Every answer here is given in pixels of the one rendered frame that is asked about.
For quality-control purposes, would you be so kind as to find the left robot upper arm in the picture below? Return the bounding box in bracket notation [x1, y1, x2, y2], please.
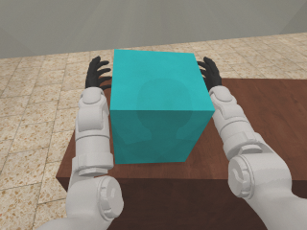
[36, 175, 124, 230]

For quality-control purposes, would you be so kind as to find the robot right hand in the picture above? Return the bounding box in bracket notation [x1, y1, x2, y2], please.
[197, 57, 223, 92]

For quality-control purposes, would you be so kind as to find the robot right forearm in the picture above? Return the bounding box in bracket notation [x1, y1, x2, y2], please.
[208, 85, 293, 189]

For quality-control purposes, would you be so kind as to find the right robot upper arm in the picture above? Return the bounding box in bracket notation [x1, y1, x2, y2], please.
[227, 152, 307, 230]

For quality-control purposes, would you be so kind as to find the carton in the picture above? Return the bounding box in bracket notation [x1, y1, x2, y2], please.
[109, 49, 216, 165]

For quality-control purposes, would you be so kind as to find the robot left hand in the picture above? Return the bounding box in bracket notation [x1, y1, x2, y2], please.
[84, 56, 112, 91]

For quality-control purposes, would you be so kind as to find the robot left forearm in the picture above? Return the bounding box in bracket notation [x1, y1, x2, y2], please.
[65, 86, 114, 214]

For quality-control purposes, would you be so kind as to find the pedestal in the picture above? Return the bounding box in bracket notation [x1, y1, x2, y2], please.
[56, 76, 307, 230]

